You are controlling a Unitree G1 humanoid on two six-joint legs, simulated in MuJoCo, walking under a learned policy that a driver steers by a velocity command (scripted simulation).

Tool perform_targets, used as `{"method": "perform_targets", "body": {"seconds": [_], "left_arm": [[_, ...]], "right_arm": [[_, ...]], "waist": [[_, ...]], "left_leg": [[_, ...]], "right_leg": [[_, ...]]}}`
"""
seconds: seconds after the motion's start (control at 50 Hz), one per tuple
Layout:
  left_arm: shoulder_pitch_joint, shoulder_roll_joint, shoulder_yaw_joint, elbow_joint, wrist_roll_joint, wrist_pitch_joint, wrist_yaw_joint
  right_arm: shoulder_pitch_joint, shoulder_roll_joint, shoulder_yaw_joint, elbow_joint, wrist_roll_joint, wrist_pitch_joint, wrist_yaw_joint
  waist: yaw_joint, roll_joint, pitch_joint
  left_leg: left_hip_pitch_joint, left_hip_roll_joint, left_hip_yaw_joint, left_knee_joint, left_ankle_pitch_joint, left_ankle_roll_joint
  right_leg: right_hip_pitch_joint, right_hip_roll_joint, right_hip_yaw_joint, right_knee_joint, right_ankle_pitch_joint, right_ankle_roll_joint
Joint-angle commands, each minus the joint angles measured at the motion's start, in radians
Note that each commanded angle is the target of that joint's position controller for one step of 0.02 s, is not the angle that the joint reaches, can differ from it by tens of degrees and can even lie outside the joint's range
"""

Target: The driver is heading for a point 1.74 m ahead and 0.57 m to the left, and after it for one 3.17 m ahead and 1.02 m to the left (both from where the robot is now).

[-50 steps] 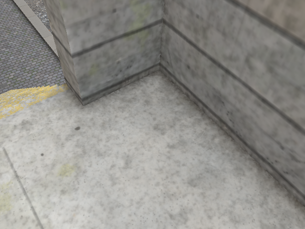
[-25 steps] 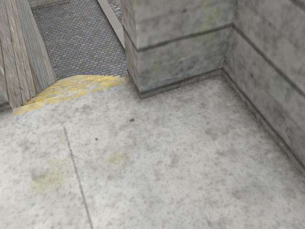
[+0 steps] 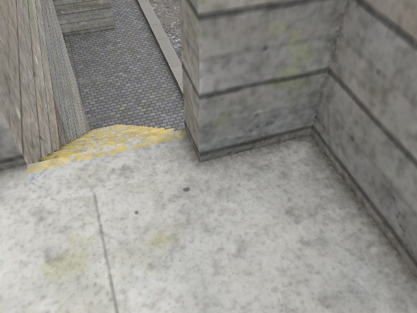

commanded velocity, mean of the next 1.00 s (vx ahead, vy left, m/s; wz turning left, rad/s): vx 0.45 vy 0.00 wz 0.45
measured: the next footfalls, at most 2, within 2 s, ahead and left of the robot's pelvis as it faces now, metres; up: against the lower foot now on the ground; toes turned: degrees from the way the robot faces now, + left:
right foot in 0.16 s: +0.13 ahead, -0.12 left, +0.00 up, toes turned +4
left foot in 0.64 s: +0.39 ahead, +0.14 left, +0.00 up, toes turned +24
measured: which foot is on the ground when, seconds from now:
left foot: down 0.00-0.16, up 0.18-0.62, down 0.64-1.00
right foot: up 0.00-0.14, down 0.16-0.64, up 0.66-1.00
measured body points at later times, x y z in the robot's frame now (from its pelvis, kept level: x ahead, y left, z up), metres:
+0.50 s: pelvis +0.18 -0.02 +0.00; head +0.22 -0.01 +0.45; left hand +0.10 +0.23 -0.13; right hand +0.42 -0.20 -0.12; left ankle +0.29 +0.13 -0.69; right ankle +0.09 -0.13 -0.74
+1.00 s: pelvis +0.43 +0.12 +0.00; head +0.45 +0.14 +0.45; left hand +0.45 +0.41 -0.12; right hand +0.55 -0.13 -0.12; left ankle +0.36 +0.12 -0.74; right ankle +0.65 +0.03 -0.68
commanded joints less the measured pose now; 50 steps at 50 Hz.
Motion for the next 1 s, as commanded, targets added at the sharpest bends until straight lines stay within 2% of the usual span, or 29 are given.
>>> {"method": "perform_targets", "body": {"seconds": [0.02,0.08,0.12,0.14,0.16,0.18,0.2,0.22,0.24,0.28,0.36,0.44,0.5,0.54,0.56,0.6,0.62,0.64,0.66,0.68,0.7,0.72,0.74,0.78,0.8,0.84,0.88,0.94,1.0], "left_arm": [[-0.134,0.093,0.028,-0.112,0.002,-0.050,-0.018],[-0.136,0.073,0.025,-0.122,-0.008,-0.048,-0.021],[-0.006,0.075,0.033,-0.080,-0.015,-0.047,-0.006],[0.089,0.108,0.047,-0.048,-0.010,-0.052,0.008],[0.220,0.187,0.067,-0.033,0.007,-0.063,0.026],[0.286,0.319,0.092,-0.031,0.011,-0.061,0.034],[0.210,0.272,0.084,-0.030,0.010,-0.051,0.037],[0.120,0.185,0.061,-0.053,0.001,-0.056,0.031],[0.067,0.135,0.049,-0.061,-0.004,-0.065,0.026],[0.066,0.100,0.037,-0.053,0.002,-0.083,0.030],[0.160,0.082,0.034,-0.001,-0.006,-0.102,0.022],[0.172,0.068,0.029,0.029,-0.005,-0.105,0.019],[0.187,0.094,0.034,0.053,-0.007,-0.108,0.025],[0.208,0.108,0.036,0.074,-0.010,-0.101,0.030],[0.210,0.118,0.038,0.082,-0.011,-0.096,0.033],[0.211,0.150,0.044,0.092,-0.009,-0.079,0.039],[0.209,0.160,0.045,0.090,-0.011,-0.070,0.040],[0.200,0.160,0.044,0.075,-0.006,-0.067,0.037],[0.254,0.032,0.018,0.017,-0.013,-0.070,0.017],[0.151,0.113,0.036,-0.039,-0.018,-0.078,0.014],[0.044,0.128,0.038,-0.066,-0.018,-0.088,0.011],[0.037,0.114,0.027,-0.064,-0.025,-0.103,0.013],[0.060,0.104,0.026,-0.042,-0.021,-0.102,0.016],[0.121,0.090,0.022,-0.018,0.012,-0.064,0.014],[0.135,0.073,0.021,-0.014,0.018,-0.046,0.009],[0.104,0.061,0.020,-0.020,0.017,-0.029,-0.002],[0.022,0.061,0.023,-0.042,0.014,-0.022,-0.011],[-0.085,0.066,0.026,-0.068,0.007,-0.023,-0.013],[-0.174,0.058,0.022,-0.093,0.003,-0.027,-0.013]], "right_arm": [[0.009,-0.177,-0.044,-0.019,0.008,-0.032,-0.002],[-0.006,-0.187,-0.056,-0.015,0.011,-0.038,0.003],[-0.059,-0.198,-0.064,-0.030,0.017,-0.035,0.006],[-0.063,-0.178,-0.062,-0.036,0.015,-0.039,0.005],[-0.087,-0.124,-0.048,-0.061,0.018,-0.050,0.008],[-0.087,-0.052,-0.029,-0.113,0.024,-0.054,0.010],[-0.050,-0.121,-0.042,-0.102,-0.001,-0.040,0.011],[-0.061,-0.137,-0.049,-0.088,-0.007,-0.037,0.023],[-0.057,-0.123,-0.048,-0.073,-0.005,-0.036,0.036],[-0.062,-0.102,-0.045,-0.064,-0.012,-0.028,0.055],[-0.163,-0.072,-0.035,-0.110,-0.007,-0.014,0.076],[-0.311,-0.044,-0.015,-0.176,-0.012,-0.015,0.094],[-0.406,-0.037,-0.003,-0.220,-0.013,-0.015,0.107],[-0.417,-0.047,-0.003,-0.231,-0.018,-0.013,0.104],[-0.400,-0.054,-0.007,-0.230,-0.020,-0.013,0.098],[-0.277,-0.085,-0.022,-0.201,-0.022,-0.016,0.083],[-0.146,-0.111,-0.037,-0.163,-0.025,-0.023,0.073],[0.018,-0.164,-0.065,-0.113,-0.034,-0.025,0.055],[0.025,-0.267,-0.092,-0.126,-0.034,-0.019,0.037],[0.054,-0.293,-0.100,-0.154,-0.002,-0.006,0.032],[0.018,-0.266,-0.096,-0.132,0.006,0.000,0.021],[-0.045,-0.220,-0.086,-0.138,0.005,-0.008,0.012],[-0.091,-0.175,-0.074,-0.139,0.000,-0.019,0.008],[-0.120,-0.127,-0.054,-0.136,0.007,-0.042,0.007],[-0.092,-0.124,-0.052,-0.117,0.019,-0.056,0.011],[-0.053,-0.131,-0.052,-0.093,0.021,-0.070,0.016],[-0.007,-0.142,-0.054,-0.070,0.020,-0.077,0.021],[0.058,-0.141,-0.051,-0.043,0.021,-0.077,0.017],[0.109,-0.135,-0.045,-0.018,0.017,-0.079,0.009]], "waist": [[-0.010,0.158,0.113],[0.007,0.172,0.089],[0.086,0.138,0.068],[0.125,0.082,0.035],[0.192,-0.069,-0.039],[0.193,-0.309,-0.108],[0.114,-0.216,-0.020],[0.069,-0.094,0.084],[0.043,-0.048,0.120],[0.040,-0.070,0.094],[0.050,-0.065,0.067],[0.059,-0.064,0.101],[0.071,-0.067,0.120],[0.067,-0.061,0.112],[0.053,-0.066,0.092],[-0.003,-0.083,0.000],[-0.055,-0.075,-0.079],[-0.127,-0.022,-0.166],[-0.056,0.207,-0.271],[-0.096,0.170,-0.355],[-0.088,0.079,-0.194],[-0.049,0.029,-0.084],[0.002,-0.009,-0.029],[0.060,-0.001,-0.032],[0.072,0.013,-0.036],[0.067,0.029,-0.010],[0.043,0.043,0.027],[0.001,0.055,0.047],[-0.030,0.070,0.058]], "left_leg": [[0.051,0.238,-0.316,-0.224,-0.099,0.193],[-0.071,0.196,-0.263,-0.183,-0.025,0.165],[-0.246,0.161,-0.242,-0.098,-0.017,0.118],[-0.360,0.113,-0.219,0.003,-0.028,0.089],[-0.469,0.023,-0.123,0.261,-0.099,0.047],[-0.612,-0.092,-0.002,0.545,-0.295,0.024],[-0.630,-0.001,-0.030,0.707,-0.258,0.040],[-0.632,0.044,-0.032,0.742,-0.162,0.053],[-0.608,0.075,-0.019,0.722,-0.082,0.046],[-0.580,0.095,0.018,0.724,0.017,0.024],[-0.667,0.097,0.046,0.729,0.114,0.007],[-0.660,0.098,0.110,0.524,0.221,-0.011],[-0.559,0.092,0.182,0.341,0.248,0.010],[-0.507,0.068,0.217,0.272,0.213,0.042],[-0.462,0.040,0.236,0.252,0.178,0.064],[-0.305,-0.033,0.263,0.231,0.086,0.112],[-0.136,-0.062,0.248,0.185,0.081,0.142],[0.100,-0.019,0.154,0.137,0.032,0.181],[0.409,0.304,-0.325,0.107,-0.108,0.289],[0.452,0.411,-0.722,-0.072,-0.105,0.372],[0.368,0.366,-0.531,-0.098,-0.012,0.330],[0.201,0.336,-0.413,-0.111,0.117,0.300],[0.080,0.285,-0.318,-0.124,0.267,0.260],[-0.039,0.224,-0.209,-0.142,0.426,0.233],[-0.054,0.204,-0.179,-0.151,0.465,0.226],[-0.082,0.179,-0.135,-0.191,0.445,0.205],[-0.077,0.167,-0.113,-0.219,0.455,0.166],[0.001,0.160,-0.096,-0.219,0.491,0.115],[0.076,0.163,-0.084,-0.206,0.533,0.099]], "right_leg": [[-0.237,-0.039,0.017,0.001,0.031,0.016],[-0.051,-0.012,-0.013,-0.133,0.097,0.034],[0.227,0.015,-0.033,-0.281,0.212,0.040],[0.405,0.005,-0.011,-0.307,0.191,0.042],[0.557,-0.179,0.193,-0.413,-0.005,0.016],[0.588,-0.438,0.634,-0.622,-0.407,-0.062],[0.421,-0.475,0.729,-0.658,-0.524,-0.118],[0.319,-0.433,0.623,-0.657,-0.451,-0.115],[0.269,-0.372,0.470,-0.655,-0.280,-0.097],[0.274,-0.298,0.263,-0.653,0.024,-0.075],[0.347,-0.284,0.078,-0.623,0.388,-0.076],[0.317,-0.262,-0.056,-0.624,0.533,-0.077],[0.302,-0.271,-0.122,-0.628,0.596,-0.069],[0.356,-0.286,-0.155,-0.580,0.742,-0.061],[0.386,-0.289,-0.178,-0.520,0.910,-0.054],[0.423,-0.293,-0.210,-0.292,1.190,-0.046],[0.370,-0.294,-0.218,-0.105,1.156,-0.038],[0.206,-0.271,-0.228,0.163,0.939,-0.013],[-0.194,-0.147,-0.212,0.518,0.064,0.041],[-0.358,-0.010,-0.018,0.711,-0.113,0.059],[-0.454,-0.081,0.051,0.682,0.014,0.044],[-0.404,-0.125,0.045,0.572,0.107,0.040],[-0.326,-0.155,0.044,0.484,0.126,0.043],[-0.196,-0.168,0.048,0.408,0.114,0.059],[-0.182,-0.166,0.039,0.386,0.112,0.064],[-0.207,-0.167,0.020,0.320,0.175,0.074],[-0.262,-0.168,0.005,0.238,0.278,0.083],[-0.336,-0.156,-0.001,0.122,0.383,0.084],[-0.362,-0.131,-0.015,0.016,0.436,0.076]]}}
